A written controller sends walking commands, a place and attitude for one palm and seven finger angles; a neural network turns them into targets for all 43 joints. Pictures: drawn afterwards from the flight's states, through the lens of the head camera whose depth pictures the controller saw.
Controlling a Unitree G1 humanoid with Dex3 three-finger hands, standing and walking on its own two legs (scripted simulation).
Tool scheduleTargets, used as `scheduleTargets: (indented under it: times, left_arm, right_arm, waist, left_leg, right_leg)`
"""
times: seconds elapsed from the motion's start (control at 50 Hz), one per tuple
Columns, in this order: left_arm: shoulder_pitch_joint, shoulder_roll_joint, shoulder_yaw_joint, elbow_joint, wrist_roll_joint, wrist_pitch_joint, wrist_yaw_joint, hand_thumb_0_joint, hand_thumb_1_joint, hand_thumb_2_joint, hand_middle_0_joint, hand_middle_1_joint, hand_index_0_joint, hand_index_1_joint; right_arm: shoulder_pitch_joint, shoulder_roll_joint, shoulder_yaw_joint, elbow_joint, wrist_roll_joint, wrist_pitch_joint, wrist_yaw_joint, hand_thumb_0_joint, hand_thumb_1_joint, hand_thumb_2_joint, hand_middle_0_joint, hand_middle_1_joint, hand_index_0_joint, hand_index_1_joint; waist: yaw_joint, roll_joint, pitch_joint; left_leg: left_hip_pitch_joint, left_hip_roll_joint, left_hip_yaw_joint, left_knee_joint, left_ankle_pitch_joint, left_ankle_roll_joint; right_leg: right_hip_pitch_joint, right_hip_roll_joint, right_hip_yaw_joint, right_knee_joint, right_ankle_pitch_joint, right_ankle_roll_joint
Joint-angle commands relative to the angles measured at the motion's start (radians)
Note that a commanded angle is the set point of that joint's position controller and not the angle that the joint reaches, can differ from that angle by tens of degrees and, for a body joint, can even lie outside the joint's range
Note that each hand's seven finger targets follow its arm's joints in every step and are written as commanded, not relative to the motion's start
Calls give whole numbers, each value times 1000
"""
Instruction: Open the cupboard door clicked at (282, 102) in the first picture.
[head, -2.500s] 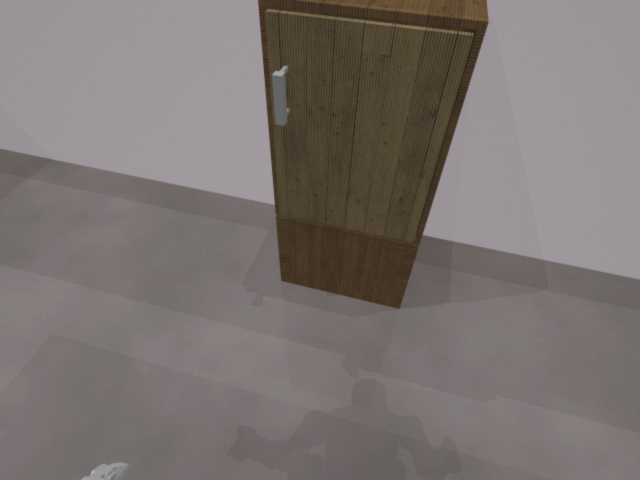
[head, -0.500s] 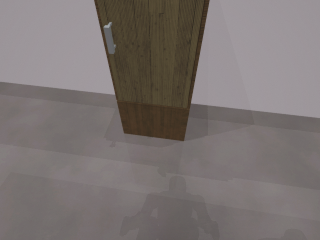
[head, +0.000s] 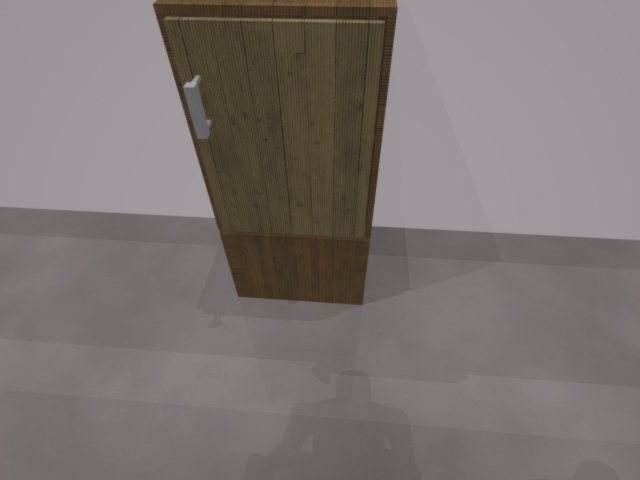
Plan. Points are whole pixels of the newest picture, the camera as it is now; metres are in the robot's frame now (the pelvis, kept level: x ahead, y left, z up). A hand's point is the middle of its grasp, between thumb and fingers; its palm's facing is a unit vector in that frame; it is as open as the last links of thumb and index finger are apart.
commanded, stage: take the last steps up to it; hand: left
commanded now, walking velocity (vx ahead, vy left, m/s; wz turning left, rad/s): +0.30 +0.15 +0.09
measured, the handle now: (200, 107) +0.84 +0.30 +0.06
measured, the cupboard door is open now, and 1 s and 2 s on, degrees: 0 0 0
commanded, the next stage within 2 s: come to a stop and stand still in 0.54 s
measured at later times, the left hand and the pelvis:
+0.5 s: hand out of the picture +0.13 +0.30 -0.18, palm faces +0.10 -0.98 -0.16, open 7.4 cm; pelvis +0.18 +0.13 +0.01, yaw +1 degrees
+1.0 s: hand (160, 341) +0.38 +0.31 -0.16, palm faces +0.05 -0.97 -0.22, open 7.2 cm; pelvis +0.29 +0.14 +0.01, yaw +2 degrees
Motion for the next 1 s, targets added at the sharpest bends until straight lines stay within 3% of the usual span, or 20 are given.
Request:
scheduleTargets:
  times: [0.0, 0.08, 0.12, 0.28, 0.3, 0.32, 0.34, 0.36, 0.38, 0.42, 0.46, 0.62, 0.68, 0.78, 0.82, 0.84, 0.86, 0.88, 0.9, 0.98]
  left_arm:
    - [245, 209, 51, 37, -10, -21, 29, 0, 900, 900, -200, -300, -200, -300]
    - [116, 115, 27, 20, 2, -37, 33, 0, 900, 900, -200, -300, -200, -300]
    - [134, 119, 29, 34, 1, -46, 28, 0, 900, 900, -200, -300, -200, -300]
    - [147, 160, 47, 68, 12, -41, 28, 0, 900, 900, -200, -300, -200, -300]
    - [141, 151, 47, 70, 10, -36, 28, 0, 900, 900, -200, -300, -200, -300]
    - [169, 113, 39, 72, 2, -31, 21, 0, 900, 900, -200, -300, -200, -300]
    - [214, 49, 31, 52, -12, -24, 13, 0, 900, 900, -200, -300, -200, -300]
    - [158, 40, 25, 21, -7, -20, 17, 0, 900, 900, -200, -300, -200, -300]
    - [124, 38, 24, 21, -13, -15, 21, 0, 900, 900, -200, -300, -200, -300]
    - [66, 45, 32, 35, -4, -22, 8, 0, 900, 900, -200, -300, -200, -300]
    - [94, 20, 27, 54, -1, -9, 2, 0, 900, 900, -200, -300, -200, -300]
    - [12, 24, 24, 4, 2, 30, 2, 0, 900, 900, -200, -300, -200, -300]
    - [-37, 11, 8, -8, -4, 33, 20, 0, 900, 900, -200, -300, -200, -300]
    - [-35, 47, 8, -24, -1, 48, 42, 0, 900, 900, -200, -300, -200, -300]
    - [16, 79, 20, -25, 1, 43, 42, 0, 900, 900, -200, -300, -200, -300]
    - [46, 114, 31, -21, 3, 35, 45, 0, 900, 900, -200, -300, -200, -300]
    - [89, 165, 43, -8, 3, 26, 51, 0, 900, 900, -200, -300, -200, -300]
    - [129, 196, 48, 3, -5, 21, 52, 0, 900, 900, -200, -300, -200, -300]
    - [87, 173, 45, -4, -9, 21, 60, 0, 900, 900, -200, -300, -200, -300]
    - [-110, 131, 39, -85, -8, 41, 69, 0, 900, 900, -200, -300, -200, -300]
  right_arm:
    - [-161, -87, -33, -138, -12, -22, 13, 0, -900, -900, 200, 300, 200, 300]
    - [-118, -36, -35, -115, -14, 2, 32, 0, -900, -900, 200, 300, 200, 300]
    - [-122, -18, -34, -124, -9, 5, 39, 0, -900, -900, 200, 300, 200, 300]
    - [-180, -29, -36, -178, 1, -29, 53, 0, -900, -900, 200, 300, 200, 300]
    - [-72, -61, -44, -140, -3, -37, 44, 0, -900, -900, 200, 300, 200, 300]
    - [88, -150, -64, -95, -12, -44, 29, 0, -900, -900, 200, 300, 200, 300]
    - [177, -266, -91, -74, -19, -50, 12, 0, -900, -900, 200, 300, 200, 300]
    - [176, -275, -85, -63, -6, -35, -2, 0, -900, -900, 200, 300, 200, 300]
    - [94, -244, -78, -73, -3, -31, -15, 0, -900, -900, 200, 300, 200, 300]
    - [-51, -125, -42, -111, -7, -50, -18, 0, -900, -900, 200, 300, 200, 300]
    - [-71, -74, -24, -104, -5, -71, -23, 0, -900, -900, 200, 300, 200, 300]
    - [-45, -61, -23, -63, -2, -75, -30, 0, -900, -900, 200, 300, 200, 300]
    - [-38, -47, -11, -48, -6, -66, -40, 0, -900, -900, 200, 300, 200, 300]
    - [-39, -67, -28, -34, 2, -23, -55, 0, -900, -900, 200, 300, 200, 300]
    - [-29, -78, -40, -41, 8, -4, -56, 0, -900, -900, 200, 300, 200, 300]
    - [-11, -64, -45, -49, 13, 4, -57, 0, -900, -900, 200, 300, 200, 300]
    - [9, -38, -53, -60, 20, 8, -53, 0, -900, -900, 200, 300, 200, 300]
    - [-32, -17, -49, -84, 27, 16, -50, 0, -900, -900, 200, 300, 200, 300]
    - [-86, -13, -50, -92, 23, 30, -53, 0, -900, -900, 200, 300, 200, 300]
    - [-120, 4, -58, -101, 13, 70, -35, 0, -900, -900, 200, 300, 200, 300]
  waist:
    - [115, -183, 129]
    - [22, -149, 179]
    - [16, -157, 155]
    - [13, -165, 105]
    - [-38, -108, 52]
    - [-92, 85, -56]
    - [-96, 394, -143]
    - [-100, 366, -145]
    - [-78, 338, -117]
    - [-26, 80, 6]
    - [13, 20, 21]
    - [36, 8, 66]
    - [29, -16, 71]
    - [26, 51, 81]
    - [47, 49, 62]
    - [51, -29, 13]
    - [52, -133, -71]
    - [76, -183, -116]
    - [69, -184, -135]
    - [0, -29, -56]
  left_leg:
    - [-544, 36, -116, 429, 12, 6]
    - [-434, 74, -104, 387, 179, -21]
    - [-411, 65, -69, 312, 243, -34]
    - [-137, 21, 0, -71, 247, -9]
    - [22, 1, 2, -138, 261, -4]
    - [209, 36, -48, -184, 253, -2]
    - [350, 294, -428, -314, 295, 65]
    - [316, 341, -547, -425, 261, 108]
    - [255, 335, -516, -451, 232, 100]
    - [100, 278, -354, -405, 418, 118]
    - [21, 221, -222, -419, 605, 107]
    - [94, 206, -124, -475, 732, 157]
    - [88, 209, -95, -390, 1051, 117]
    - [121, 212, -103, -250, 1211, 67]
    - [122, 183, -97, -120, 1165, 36]
    - [48, 120, -68, 23, 997, 3]
    - [-113, 7, -10, 238, 571, -34]
    - [-201, -96, -39, 473, -164, -54]
    - [-222, -72, -156, 546, -199, -34]
    - [-229, -42, -172, 567, -61, -52]
  right_leg:
    - [236, -415, 591, -480, -281, -183]
    - [25, -316, 299, -485, -105, -124]
    - [40, -271, 180, -476, 19, -99]
    - [48, -253, 57, -306, 136, -52]
    - [16, -214, 10, -149, 193, -33]
    - [-26, -140, -47, 119, 140, -10]
    - [-259, 18, -82, 465, -287, 35]
    - [-339, 22, 51, 644, -311, 10]
    - [-367, -35, 98, 751, -233, -3]
    - [-380, -95, 109, 750, -46, 0]
    - [-292, -94, 96, 682, 16, 16]
    - [-327, -79, 75, 404, 99, 45]
    - [-214, -49, 65, 217, 119, 37]
    - [-89, 5, 21, 32, 110, 20]
    - [-17, -1, 25, -84, 258, 8]
    - [85, -76, 101, -109, 654, -25]
    - [234, -264, 283, -61, 1153, -131]
    - [280, -427, 366, -106, 1447, -272]
    - [254, -409, 355, -134, 1302, -292]
    - [36, -286, 208, -211, 838, -196]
